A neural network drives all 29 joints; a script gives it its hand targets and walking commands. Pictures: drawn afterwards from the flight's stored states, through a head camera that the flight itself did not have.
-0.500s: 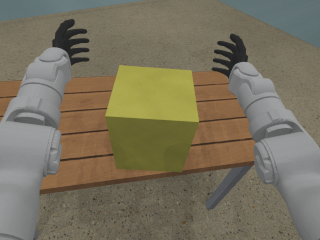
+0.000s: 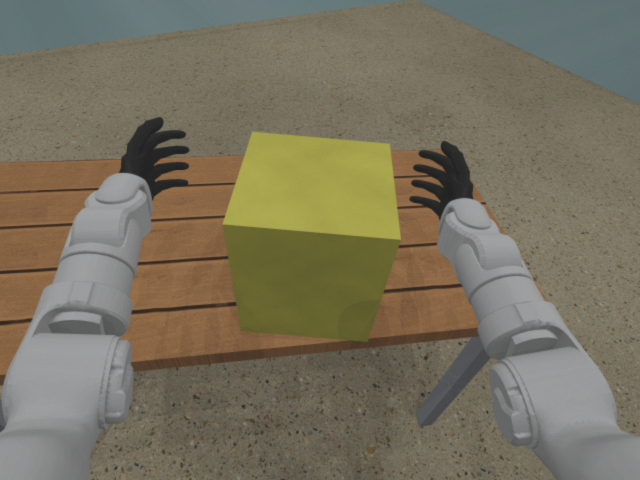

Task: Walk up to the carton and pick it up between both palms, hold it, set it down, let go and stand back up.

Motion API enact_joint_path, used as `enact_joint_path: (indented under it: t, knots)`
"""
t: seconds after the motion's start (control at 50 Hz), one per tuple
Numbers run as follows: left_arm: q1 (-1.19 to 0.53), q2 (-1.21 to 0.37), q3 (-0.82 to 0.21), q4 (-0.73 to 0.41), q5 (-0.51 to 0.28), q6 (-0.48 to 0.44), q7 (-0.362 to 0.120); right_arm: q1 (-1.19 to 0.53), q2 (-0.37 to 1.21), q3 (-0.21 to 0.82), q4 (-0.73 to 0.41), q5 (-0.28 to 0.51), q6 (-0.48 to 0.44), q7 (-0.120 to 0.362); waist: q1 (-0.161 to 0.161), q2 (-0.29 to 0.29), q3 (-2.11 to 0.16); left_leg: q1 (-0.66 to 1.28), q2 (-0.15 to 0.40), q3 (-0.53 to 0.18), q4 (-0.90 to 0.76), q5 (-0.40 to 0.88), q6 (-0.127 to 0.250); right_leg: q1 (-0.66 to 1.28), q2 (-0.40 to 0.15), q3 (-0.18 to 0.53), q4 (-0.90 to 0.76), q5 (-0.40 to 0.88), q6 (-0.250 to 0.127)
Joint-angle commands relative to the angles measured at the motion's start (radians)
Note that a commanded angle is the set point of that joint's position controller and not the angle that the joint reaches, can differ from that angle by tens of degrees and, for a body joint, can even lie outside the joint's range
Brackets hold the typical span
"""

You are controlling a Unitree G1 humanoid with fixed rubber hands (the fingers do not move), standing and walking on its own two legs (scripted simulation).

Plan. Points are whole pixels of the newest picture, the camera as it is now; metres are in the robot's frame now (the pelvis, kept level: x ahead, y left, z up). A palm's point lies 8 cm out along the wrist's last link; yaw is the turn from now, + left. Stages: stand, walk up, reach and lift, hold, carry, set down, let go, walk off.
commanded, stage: set down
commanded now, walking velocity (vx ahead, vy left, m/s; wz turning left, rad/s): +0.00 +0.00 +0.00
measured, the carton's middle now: (312, 241) +0.46 -0.01 +0.02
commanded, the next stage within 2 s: none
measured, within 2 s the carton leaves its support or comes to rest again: neither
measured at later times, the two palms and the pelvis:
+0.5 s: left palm (132, 253) +0.37 +0.22 +0.10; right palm (452, 263) +0.35 -0.18 +0.10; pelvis +0.01 +0.01 +0.00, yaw +0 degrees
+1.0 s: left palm (127, 326) +0.30 +0.23 +0.05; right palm (463, 328) +0.28 -0.18 +0.06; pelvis +0.02 +0.00 +0.00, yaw -2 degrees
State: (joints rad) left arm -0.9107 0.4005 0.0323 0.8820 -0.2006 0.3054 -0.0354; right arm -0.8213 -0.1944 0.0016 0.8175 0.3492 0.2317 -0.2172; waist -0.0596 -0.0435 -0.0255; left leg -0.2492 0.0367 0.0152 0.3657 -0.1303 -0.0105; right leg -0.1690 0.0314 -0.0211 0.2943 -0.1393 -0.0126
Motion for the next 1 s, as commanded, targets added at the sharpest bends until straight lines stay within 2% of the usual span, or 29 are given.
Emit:
enact_joint_path:
  t: [0.0, 0.02, 0.06, 0.08, 0.1, 0.24, 0.3, 0.32, 0.34, 0.38, 0.4, 0.44, 0.46, 0.5, 0.54, 0.64, 0.68, 0.7, 0.72, 0.74, 0.76, 0.78, 0.8, 0.82, 0.84, 0.88, 0.9, 0.92, 0.98]
  knots:
    - [-0.415, 0.121, 0.030, -0.191, -0.005, 0.014, 0.002, -0.390, -0.157, -0.058, -0.195, -0.033, -0.004, -0.001, -0.017, 0.103, -0.421, 0.268, -0.045, 0.039, 0.005, 0.107, -0.023, 0.029, 0.019, -0.033, -0.015, 0.128, 0.032]
    - [-0.324, 0.109, 0.042, -0.173, 0.003, 0.018, -0.002, -0.315, -0.129, -0.022, -0.197, -0.026, 0.003, 0.002, 0.003, 0.070, -0.379, 0.251, -0.048, 0.042, -0.006, 0.098, -0.011, 0.071, 0.016, -0.022, -0.013, 0.138, 0.034]
    - [-0.372, 0.114, 0.033, -0.210, -0.009, 0.003, 0.002, -0.349, -0.125, -0.053, -0.231, -0.029, -0.001, 0.002, 0.000, 0.083, -0.403, 0.219, -0.048, 0.042, -0.018, 0.066, -0.015, 0.065, 0.017, -0.024, -0.007, 0.101, 0.034]
    - [-0.277, 0.107, 0.051, -0.203, 0.003, 0.002, 0.001, -0.265, -0.107, -0.019, -0.220, -0.020, 0.003, 0.009, 0.026, 0.064, -0.359, 0.223, -0.048, 0.042, -0.020, 0.073, -0.006, 0.086, 0.015, -0.019, -0.006, 0.099, 0.032]
    - [-0.320, 0.116, 0.053, -0.220, 0.009, -0.004, 0.000, -0.287, -0.111, -0.043, -0.222, -0.025, 0.001, 0.007, 0.008, 0.079, -0.366, 0.223, -0.047, 0.043, -0.025, 0.063, -0.011, 0.073, 0.014, -0.019, -0.012, 0.088, 0.034]
    - [-0.180, 0.069, 0.072, -0.254, 0.032, -0.021, -0.014, -0.172, -0.090, -0.028, -0.266, -0.040, -0.027, 0.013, 0.038, 0.060, -0.289, 0.238, -0.045, 0.045, -0.032, 0.063, -0.007, 0.084, 0.013, -0.012, -0.024, 0.039, 0.023]
    - [-0.066, 0.058, 0.098, -0.341, 0.053, -0.019, -0.024, -0.060, -0.075, -0.019, -0.343, -0.045, -0.041, 0.005, 0.044, 0.049, -0.262, 0.266, -0.050, 0.054, -0.026, 0.125, -0.006, 0.120, 0.015, -0.005, -0.021, 0.116, 0.033]
    - [0.040, 0.033, 0.106, -0.379, 0.077, -0.017, -0.030, 0.051, -0.061, -0.002, -0.346, -0.038, -0.050, 0.004, 0.044, 0.064, -0.257, 0.290, -0.050, 0.050, -0.021, 0.183, -0.013, 0.150, 0.018, -0.005, -0.016, 0.172, 0.029]
    - [-0.042, 0.047, 0.099, -0.453, 0.066, -0.014, -0.031, -0.020, -0.089, -0.050, -0.413, -0.047, -0.065, -0.001, 0.022, 0.103, -0.304, 0.302, -0.051, 0.049, -0.013, 0.192, -0.030, 0.119, 0.022, -0.013, -0.016, 0.161, 0.030]
    - [0.094, 0.020, 0.105, -0.535, 0.080, 0.004, -0.031, 0.134, -0.072, -0.033, -0.440, -0.059, -0.084, -0.004, 0.022, 0.103, -0.292, 0.349, -0.049, 0.049, 0.013, 0.286, -0.041, 0.142, 0.032, -0.024, -0.005, 0.239, 0.029]
    - [-0.022, 0.051, 0.098, -0.596, 0.061, 0.009, -0.031, 0.024, -0.093, -0.076, -0.514, -0.075, -0.091, -0.010, 0.004, 0.106, -0.330, 0.327, -0.050, 0.053, 0.013, 0.234, -0.046, 0.096, 0.030, -0.027, -0.013, 0.181, 0.035]
    - [0.094, 0.019, 0.071, -0.615, 0.057, 0.020, -0.023, 0.137, -0.067, -0.075, -0.510, -0.091, -0.086, 0.000, 0.004, 0.118, -0.259, 0.325, -0.043, 0.046, 0.002, 0.176, -0.044, 0.052, 0.030, -0.031, -0.022, 0.103, 0.019]
    - [0.052, 0.039, 0.075, -0.668, 0.038, 0.017, -0.015, 0.086, -0.082, -0.096, -0.582, -0.091, -0.089, 0.006, 0.013, 0.119, -0.294, 0.317, -0.043, 0.050, -0.003, 0.150, -0.044, 0.033, 0.028, -0.033, -0.025, 0.059, 0.018]
    - [0.135, 0.030, 0.077, -0.702, 0.031, 0.006, -0.012, 0.178, -0.068, -0.083, -0.604, -0.088, -0.086, 0.018, 0.017, 0.110, -0.288, 0.323, -0.042, 0.047, -0.008, 0.150, -0.040, 0.049, 0.021, -0.022, -0.028, 0.067, 0.016]
    - [0.256, 0.008, 0.101, -0.635, 0.041, 0.012, -0.026, 0.269, -0.051, -0.033, -0.591, -0.079, -0.070, 0.025, 0.038, 0.064, -0.215, 0.307, -0.043, 0.043, -0.011, 0.172, -0.023, 0.091, 0.015, -0.006, -0.023, 0.111, 0.019]
    - [0.302, 0.009, 0.116, -0.662, 0.045, -0.022, -0.032, 0.330, -0.029, -0.025, -0.662, -0.086, -0.075, 0.027, 0.070, 0.059, -0.178, 0.252, -0.048, 0.050, -0.045, 0.085, -0.013, 0.089, -0.001, 0.015, -0.031, 0.029, 0.019]
    - [0.342, 0.002, 0.104, -0.764, 0.040, -0.044, -0.024, 0.363, -0.037, -0.039, -0.749, -0.093, -0.111, 0.026, 0.065, 0.071, -0.231, 0.301, -0.044, 0.049, -0.021, 0.185, -0.025, 0.077, 0.010, 0.005, -0.023, 0.109, 0.019]
    - [0.528, -0.049, 0.102, -0.745, 0.068, -0.044, -0.030, 0.564, -0.017, -0.010, -0.679, -0.088, -0.120, 0.029, 0.053, 0.084, -0.176, 0.360, -0.039, 0.037, -0.010, 0.257, -0.034, 0.107, 0.017, 0.006, -0.024, 0.168, 0.009]
    - [0.374, -0.002, 0.119, -0.783, 0.060, -0.048, -0.036, 0.412, -0.037, -0.034, -0.757, -0.092, -0.130, 0.023, 0.067, 0.098, -0.213, 0.329, -0.048, 0.050, -0.011, 0.225, -0.034, 0.074, 0.008, 0.012, -0.040, 0.123, 0.015]
    - [0.482, -0.033, 0.100, -0.753, 0.059, -0.049, -0.037, 0.516, -0.022, -0.022, -0.709, -0.096, -0.130, 0.029, 0.057, 0.097, -0.157, 0.335, -0.041, 0.043, -0.013, 0.218, -0.033, 0.078, 0.012, 0.011, -0.037, 0.119, 0.008]
    - [0.520, -0.029, 0.114, -0.782, 0.065, -0.056, -0.041, 0.544, -0.026, -0.015, -0.763, -0.098, -0.141, 0.031, 0.077, 0.084, -0.162, 0.338, -0.041, 0.049, -0.019, 0.207, -0.031, 0.082, 0.011, 0.012, -0.043, 0.100, 0.007]
    - [0.450, -0.019, 0.093, -0.775, 0.050, -0.058, -0.040, 0.488, -0.031, -0.048, -0.769, -0.117, -0.141, 0.027, 0.051, 0.086, -0.139, 0.302, -0.041, 0.046, -0.027, 0.140, -0.029, 0.047, 0.004, 0.014, -0.051, 0.049, 0.007]
    - [0.563, -0.043, 0.097, -0.755, 0.055, -0.066, -0.041, 0.597, -0.007, -0.021, -0.738, -0.124, -0.139, 0.032, 0.069, 0.059, -0.083, 0.296, -0.038, 0.044, -0.038, 0.132, -0.018, 0.067, 0.004, 0.017, -0.051, 0.046, 0.001]
    - [0.525, -0.027, 0.100, -0.798, 0.049, -0.081, -0.040, 0.565, -0.006, -0.029, -0.789, -0.126, -0.148, 0.033, 0.078, 0.064, -0.112, 0.289, -0.038, 0.048, -0.040, 0.131, -0.019, 0.064, -0.002, 0.020, -0.054, 0.044, 0.003]
    - [0.503, -0.026, 0.079, -0.761, 0.029, -0.091, -0.040, 0.552, -0.006, -0.039, -0.775, -0.141, -0.144, 0.032, 0.056, 0.053, -0.088, 0.273, -0.038, 0.047, -0.043, 0.095, -0.014, 0.046, -0.006, 0.026, -0.055, 0.023, 0.003]
    - [0.526, -0.015, 0.084, -0.795, 0.019, -0.121, -0.037, 0.578, 0.003, -0.040, -0.829, -0.153, -0.157, 0.035, 0.069, 0.040, -0.117, 0.255, -0.035, 0.049, -0.048, 0.080, -0.009, 0.073, -0.012, 0.033, -0.051, 0.018, 0.005]
    - [0.691, -0.044, 0.090, -0.811, 0.032, -0.144, -0.036, 0.739, 0.026, -0.007, -0.809, -0.144, -0.171, 0.042, 0.089, 0.043, -0.102, 0.291, -0.032, 0.044, -0.046, 0.141, -0.011, 0.101, -0.008, 0.034, -0.043, 0.068, 0.001]
    - [0.578, -0.014, 0.093, -0.804, 0.020, -0.157, -0.041, 0.633, 0.013, -0.028, -0.843, -0.154, -0.179, 0.038, 0.078, 0.044, -0.129, 0.269, -0.037, 0.047, -0.044, 0.125, -0.012, 0.084, -0.013, 0.042, -0.052, 0.050, 0.006]
    - [0.620, -0.012, 0.083, -0.778, 0.015, -0.213, -0.042, 0.696, 0.041, -0.007, -0.814, -0.155, -0.195, 0.046, 0.088, 0.072, -0.111, 0.252, -0.034, 0.044, -0.047, 0.085, -0.012, 0.069, -0.028, 0.054, -0.049, 0.003, 0.000]
